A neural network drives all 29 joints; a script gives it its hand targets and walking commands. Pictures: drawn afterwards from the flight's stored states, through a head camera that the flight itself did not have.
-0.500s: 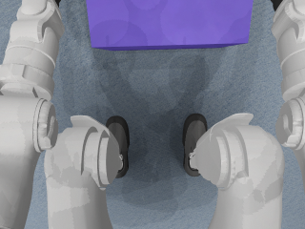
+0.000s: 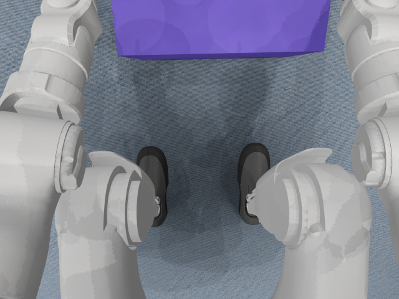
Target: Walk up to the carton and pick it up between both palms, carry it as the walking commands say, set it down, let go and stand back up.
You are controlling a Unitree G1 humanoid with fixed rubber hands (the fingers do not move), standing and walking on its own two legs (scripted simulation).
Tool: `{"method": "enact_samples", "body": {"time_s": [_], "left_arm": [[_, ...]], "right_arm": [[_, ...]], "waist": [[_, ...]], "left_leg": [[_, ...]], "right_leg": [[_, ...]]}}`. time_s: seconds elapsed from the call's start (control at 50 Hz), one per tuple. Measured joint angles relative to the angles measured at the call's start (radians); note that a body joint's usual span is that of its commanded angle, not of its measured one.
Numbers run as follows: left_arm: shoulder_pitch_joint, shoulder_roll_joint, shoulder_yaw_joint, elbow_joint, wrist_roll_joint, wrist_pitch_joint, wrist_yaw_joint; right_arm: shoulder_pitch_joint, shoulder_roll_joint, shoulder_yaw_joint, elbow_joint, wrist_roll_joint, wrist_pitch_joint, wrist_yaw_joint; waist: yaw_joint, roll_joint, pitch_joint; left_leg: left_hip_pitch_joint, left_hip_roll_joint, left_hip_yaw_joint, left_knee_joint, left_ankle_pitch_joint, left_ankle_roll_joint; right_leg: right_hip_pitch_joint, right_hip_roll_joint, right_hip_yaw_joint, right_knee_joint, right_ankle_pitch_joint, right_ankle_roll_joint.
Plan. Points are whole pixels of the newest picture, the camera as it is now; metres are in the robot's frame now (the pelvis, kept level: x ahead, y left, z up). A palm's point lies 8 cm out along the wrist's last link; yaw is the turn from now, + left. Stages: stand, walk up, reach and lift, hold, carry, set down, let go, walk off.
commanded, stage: reach and lift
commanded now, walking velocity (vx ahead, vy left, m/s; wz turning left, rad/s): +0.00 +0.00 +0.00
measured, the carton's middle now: out of the picture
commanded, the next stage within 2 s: none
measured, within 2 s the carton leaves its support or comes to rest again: leaves its support in 0.88 s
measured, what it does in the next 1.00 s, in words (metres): stands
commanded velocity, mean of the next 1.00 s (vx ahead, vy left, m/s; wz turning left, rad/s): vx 0.00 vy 0.00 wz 0.00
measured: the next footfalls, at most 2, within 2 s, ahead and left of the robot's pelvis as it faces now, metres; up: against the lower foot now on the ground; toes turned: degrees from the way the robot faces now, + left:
none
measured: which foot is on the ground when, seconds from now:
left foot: down 0.00-1.00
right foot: down 0.00-1.00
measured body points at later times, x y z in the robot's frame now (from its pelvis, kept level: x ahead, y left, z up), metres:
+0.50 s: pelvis +0.00 +0.00 +0.00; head +0.38 -0.02 +0.22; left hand +0.56 +0.16 -0.20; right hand +0.55 -0.22 -0.20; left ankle +0.12 +0.12 -0.32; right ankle +0.12 -0.12 -0.32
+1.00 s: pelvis -0.01 +0.00 +0.00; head +0.37 -0.02 +0.24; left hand +0.56 +0.17 -0.17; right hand +0.55 -0.22 -0.18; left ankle +0.12 +0.13 -0.32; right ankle +0.12 -0.12 -0.32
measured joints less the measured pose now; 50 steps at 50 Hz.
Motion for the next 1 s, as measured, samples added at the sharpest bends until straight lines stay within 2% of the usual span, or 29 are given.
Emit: {"method": "enact_samples", "body": {"time_s": [0.12, 0.22, 0.38, 0.54, 0.66, 0.76, 0.88, 1.0], "left_arm": [[0.0, 0.001, -0.039, -0.01, -0.011, 0.001, 0.024], [-0.017, 0.0, -0.05, 0.023, -0.028, -0.005, 0.033], [-0.037, 0.005, -0.029, 0.06, -0.011, 0.011, 0.015], [-0.014, 0.009, 0.019, 0.025, 0.029, 0.038, -0.019], [0.002, 0.005, 0.029, -0.009, 0.039, 0.056, -0.016], [0.003, 0.006, 0.024, -0.019, 0.034, 0.073, -0.002], [0.025, 0.018, -0.009, -0.069, 0.005, 0.097, 0.04], [0.024, 0.016, -0.019, -0.101, -0.006, 0.111, 0.071]], "right_arm": [[-0.009, -0.007, 0.027, 0.013, 0.033, -0.004, 0.002], [-0.029, -0.007, 0.045, 0.039, 0.025, -0.005, 0.0], [-0.045, -0.002, 0.031, 0.06, 0.005, 0.022, 0.011], [-0.025, -0.003, -0.001, 0.028, -0.021, 0.054, 0.037], [-0.006, -0.009, -0.011, -0.009, -0.019, 0.078, 0.045], [0.008, -0.004, -0.009, -0.041, -0.018, 0.095, 0.026], [0.03, 0.002, 0.023, -0.101, -0.003, 0.119, -0.005], [0.027, 0.004, -0.001, -0.138, -0.009, 0.141, -0.03]], "waist": [[0.002, 0.004, 0.0], [-0.001, 0.009, 0.0], [-0.003, 0.005, 0.0], [-0.002, -0.002, 0.0], [-0.001, 0.0, 0.0], [-0.001, -0.001, 0.0], [0.001, -0.003, 0.004], [-0.003, 0.003, 0.004]], "left_leg": [[-0.001, 0.0, 0.0, -0.007, 0.005, 0.0], [-0.001, -0.003, -0.001, -0.01, 0.01, -0.002], [-0.001, -0.003, -0.004, -0.001, 0.009, -0.005], [0.0, -0.001, -0.006, 0.016, 0.001, -0.006], [-0.002, 0.0, -0.004, 0.022, -0.001, -0.003], [0.0, 0.0, -0.004, 0.023, -0.001, -0.002], [0.012, -0.007, -0.011, 0.015, 0.0, -0.007], [0.03, -0.019, -0.007, -0.008, 0.018, -0.008]], "right_leg": [[0.0, -0.001, -0.001, -0.007, 0.005, -0.001], [0.0, -0.003, -0.001, -0.009, 0.007, -0.003], [-0.001, -0.003, -0.004, 0.001, 0.008, -0.009], [-0.003, -0.001, -0.007, 0.017, 0.003, -0.012], [-0.004, -0.002, -0.006, 0.022, 0.001, -0.011], [-0.002, -0.001, -0.005, 0.023, 0.0, -0.01], [0.012, 0.01, -0.006, 0.01, 0.006, -0.002], [0.03, 0.021, 0.008, -0.01, 0.02, 0.013]]}}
